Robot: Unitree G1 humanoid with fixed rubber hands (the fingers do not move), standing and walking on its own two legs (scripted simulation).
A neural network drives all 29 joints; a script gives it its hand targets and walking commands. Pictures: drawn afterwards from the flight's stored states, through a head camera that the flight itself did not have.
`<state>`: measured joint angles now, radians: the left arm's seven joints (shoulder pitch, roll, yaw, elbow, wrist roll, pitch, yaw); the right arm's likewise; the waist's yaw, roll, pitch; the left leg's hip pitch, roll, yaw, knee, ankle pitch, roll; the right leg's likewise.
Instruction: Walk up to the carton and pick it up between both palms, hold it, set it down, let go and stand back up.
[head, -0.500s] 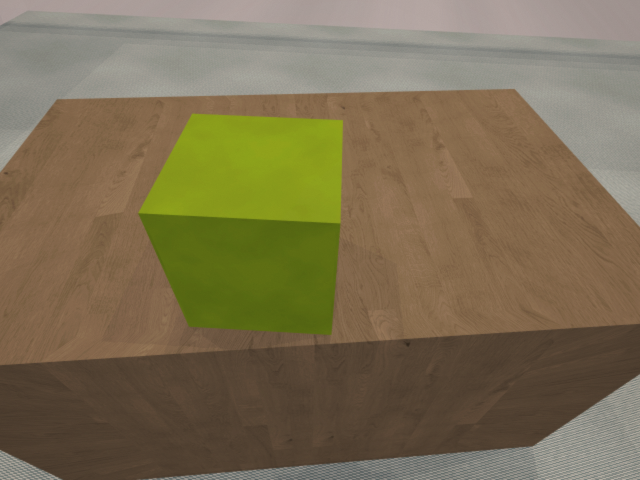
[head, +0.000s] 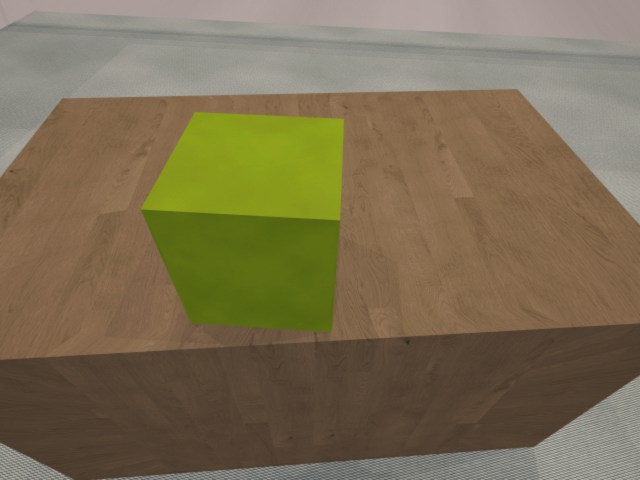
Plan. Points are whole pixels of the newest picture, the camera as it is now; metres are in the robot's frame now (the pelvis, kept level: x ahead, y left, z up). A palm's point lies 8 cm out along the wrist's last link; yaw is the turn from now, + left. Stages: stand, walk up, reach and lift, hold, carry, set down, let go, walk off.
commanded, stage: stand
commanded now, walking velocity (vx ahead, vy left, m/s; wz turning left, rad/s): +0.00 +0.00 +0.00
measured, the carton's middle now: (264, 224) +0.48 +0.08 +0.06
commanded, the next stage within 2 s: walk up in 0.56 s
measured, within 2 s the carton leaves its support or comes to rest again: neither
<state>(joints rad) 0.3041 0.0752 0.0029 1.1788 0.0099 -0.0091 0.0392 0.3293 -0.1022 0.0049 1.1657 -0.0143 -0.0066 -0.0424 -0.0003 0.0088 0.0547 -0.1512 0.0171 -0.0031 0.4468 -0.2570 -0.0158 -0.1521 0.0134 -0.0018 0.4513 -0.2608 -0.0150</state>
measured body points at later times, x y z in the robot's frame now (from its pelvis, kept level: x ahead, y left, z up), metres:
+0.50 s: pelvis +0.00 +0.00 +0.00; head +0.01 -0.01 +0.45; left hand -0.02 +0.19 -0.16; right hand -0.05 -0.19 -0.17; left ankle -0.01 +0.13 -0.74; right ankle -0.01 -0.11 -0.74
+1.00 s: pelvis -0.01 +0.00 -0.01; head +0.02 +0.01 +0.44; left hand -0.01 +0.23 -0.17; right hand -0.01 -0.22 -0.16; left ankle -0.01 +0.13 -0.74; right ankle -0.01 -0.11 -0.74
